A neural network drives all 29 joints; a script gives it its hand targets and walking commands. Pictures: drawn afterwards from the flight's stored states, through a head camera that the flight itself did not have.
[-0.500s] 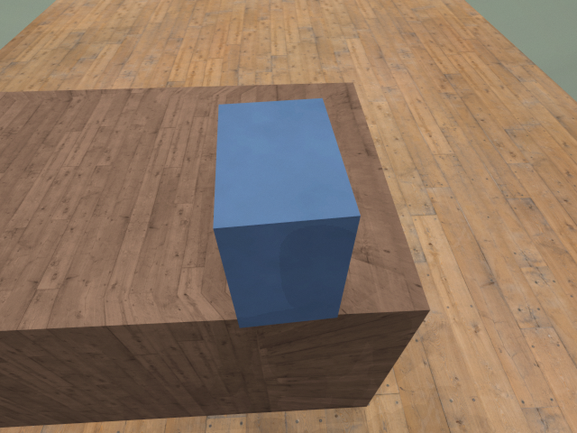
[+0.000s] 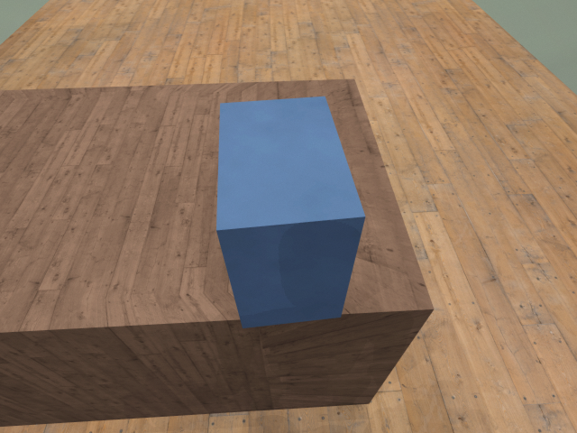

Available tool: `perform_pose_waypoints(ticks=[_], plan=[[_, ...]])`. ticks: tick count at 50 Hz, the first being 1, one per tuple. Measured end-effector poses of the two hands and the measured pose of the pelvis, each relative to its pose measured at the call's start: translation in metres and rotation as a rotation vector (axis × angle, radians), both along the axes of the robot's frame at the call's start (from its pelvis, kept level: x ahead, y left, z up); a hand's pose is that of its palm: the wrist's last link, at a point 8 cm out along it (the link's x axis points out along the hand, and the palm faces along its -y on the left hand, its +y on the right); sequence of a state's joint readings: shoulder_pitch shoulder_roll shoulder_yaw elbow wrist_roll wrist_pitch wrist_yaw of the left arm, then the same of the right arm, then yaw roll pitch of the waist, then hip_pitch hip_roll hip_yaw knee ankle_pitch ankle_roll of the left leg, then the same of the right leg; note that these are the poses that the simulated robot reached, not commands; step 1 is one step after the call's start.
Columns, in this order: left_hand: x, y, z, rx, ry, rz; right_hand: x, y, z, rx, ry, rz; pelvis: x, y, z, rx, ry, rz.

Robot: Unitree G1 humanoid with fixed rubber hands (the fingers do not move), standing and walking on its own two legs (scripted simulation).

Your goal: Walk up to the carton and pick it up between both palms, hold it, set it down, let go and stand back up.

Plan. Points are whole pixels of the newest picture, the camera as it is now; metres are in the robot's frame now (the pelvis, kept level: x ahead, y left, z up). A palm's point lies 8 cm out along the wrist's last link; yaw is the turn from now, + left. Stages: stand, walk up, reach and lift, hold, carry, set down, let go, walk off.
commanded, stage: stand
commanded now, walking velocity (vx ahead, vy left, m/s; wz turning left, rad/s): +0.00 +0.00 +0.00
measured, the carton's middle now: (283, 214) +0.43 +0.04 +0.04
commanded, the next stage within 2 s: none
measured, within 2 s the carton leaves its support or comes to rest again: neither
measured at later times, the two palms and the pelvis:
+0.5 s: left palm out of the picture -0.01 +0.24 -0.14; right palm out of the picture +0.00 -0.23 -0.14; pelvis +0.00 +0.00 +0.00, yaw +0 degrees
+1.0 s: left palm out of the picture -0.01 +0.24 -0.15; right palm out of the picture -0.01 -0.22 -0.14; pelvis +0.00 +0.01 +0.00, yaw +0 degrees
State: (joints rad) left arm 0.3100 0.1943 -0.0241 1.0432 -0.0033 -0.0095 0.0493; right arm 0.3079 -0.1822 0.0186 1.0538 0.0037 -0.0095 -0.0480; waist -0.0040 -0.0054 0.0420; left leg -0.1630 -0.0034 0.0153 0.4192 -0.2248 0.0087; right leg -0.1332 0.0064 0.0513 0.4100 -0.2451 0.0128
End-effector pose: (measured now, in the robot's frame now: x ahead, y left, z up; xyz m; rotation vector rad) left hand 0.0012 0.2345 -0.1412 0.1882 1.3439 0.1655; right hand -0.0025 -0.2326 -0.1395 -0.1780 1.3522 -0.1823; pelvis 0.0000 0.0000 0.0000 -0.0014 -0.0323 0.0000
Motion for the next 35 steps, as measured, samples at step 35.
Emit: perform_pose_waypoints(ticks=[35], plan=[[-0.010, 0.002, -0.003, -0.007, 0.039, 0.015, -0.003, 0.009, -0.001, 0.002, 0.011, -0.008, 0.001, 0.006, 0.000, 0.003, -0.006, 0.003]])
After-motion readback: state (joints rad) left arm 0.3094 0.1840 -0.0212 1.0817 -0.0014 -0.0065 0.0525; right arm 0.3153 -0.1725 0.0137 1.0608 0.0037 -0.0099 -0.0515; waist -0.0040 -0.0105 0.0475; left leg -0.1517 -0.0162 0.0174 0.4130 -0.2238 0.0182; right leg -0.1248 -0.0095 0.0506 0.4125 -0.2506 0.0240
